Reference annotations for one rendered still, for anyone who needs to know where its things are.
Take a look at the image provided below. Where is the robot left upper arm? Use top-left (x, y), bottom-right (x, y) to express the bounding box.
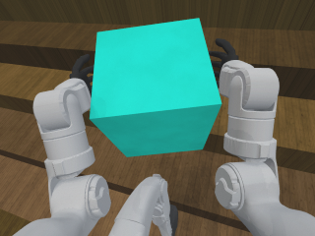
top-left (13, 174), bottom-right (111, 236)

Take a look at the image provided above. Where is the left robot hand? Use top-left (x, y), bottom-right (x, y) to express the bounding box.
top-left (69, 54), bottom-right (95, 97)

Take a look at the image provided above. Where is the left robot forearm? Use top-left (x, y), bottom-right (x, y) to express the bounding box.
top-left (32, 78), bottom-right (95, 213)

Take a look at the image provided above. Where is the left robot foot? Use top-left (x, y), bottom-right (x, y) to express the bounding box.
top-left (161, 205), bottom-right (178, 236)

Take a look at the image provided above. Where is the right robot forearm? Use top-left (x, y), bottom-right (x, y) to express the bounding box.
top-left (219, 60), bottom-right (280, 190)

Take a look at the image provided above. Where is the right robot hand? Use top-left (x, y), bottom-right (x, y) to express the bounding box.
top-left (208, 38), bottom-right (239, 87)

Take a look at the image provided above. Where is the robot right upper arm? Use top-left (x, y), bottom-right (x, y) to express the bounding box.
top-left (215, 161), bottom-right (315, 236)

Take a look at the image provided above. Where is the carton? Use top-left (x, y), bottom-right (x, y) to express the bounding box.
top-left (90, 18), bottom-right (222, 157)

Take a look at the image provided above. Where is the left robot thigh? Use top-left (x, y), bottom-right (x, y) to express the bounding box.
top-left (108, 176), bottom-right (168, 236)

